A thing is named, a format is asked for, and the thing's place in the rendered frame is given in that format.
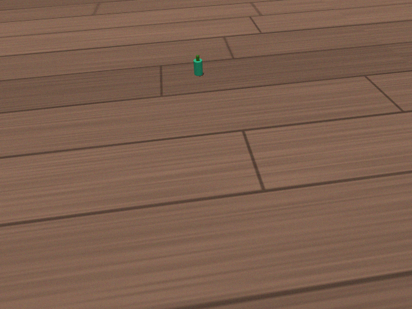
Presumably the bottle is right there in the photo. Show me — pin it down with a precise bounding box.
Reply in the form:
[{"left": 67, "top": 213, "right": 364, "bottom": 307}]
[{"left": 194, "top": 55, "right": 203, "bottom": 76}]

